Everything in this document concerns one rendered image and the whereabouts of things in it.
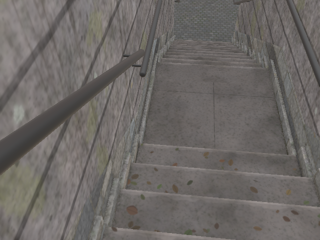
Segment stairs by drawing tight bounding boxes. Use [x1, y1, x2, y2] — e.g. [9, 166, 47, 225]
[160, 39, 262, 68]
[102, 143, 320, 240]

